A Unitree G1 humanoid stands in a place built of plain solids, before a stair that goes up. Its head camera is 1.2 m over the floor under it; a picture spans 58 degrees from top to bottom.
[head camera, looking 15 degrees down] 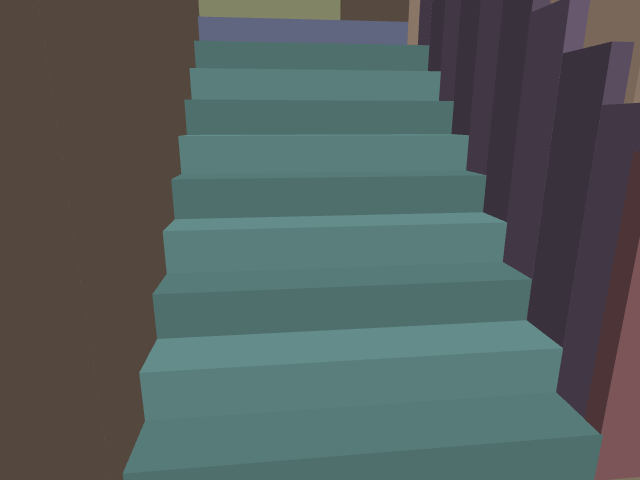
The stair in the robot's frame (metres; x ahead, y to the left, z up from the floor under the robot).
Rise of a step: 0.19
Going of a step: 0.24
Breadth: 1.54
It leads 6 degrees to the left of straight ahead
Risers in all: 10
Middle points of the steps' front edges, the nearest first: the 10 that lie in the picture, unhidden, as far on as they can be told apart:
1.15 -0.18 0.19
1.39 -0.15 0.38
1.63 -0.13 0.57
1.87 -0.10 0.76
2.11 -0.07 0.95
2.34 -0.05 1.14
2.58 -0.02 1.33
2.82 0.01 1.52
3.06 0.03 1.71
3.30 0.06 1.90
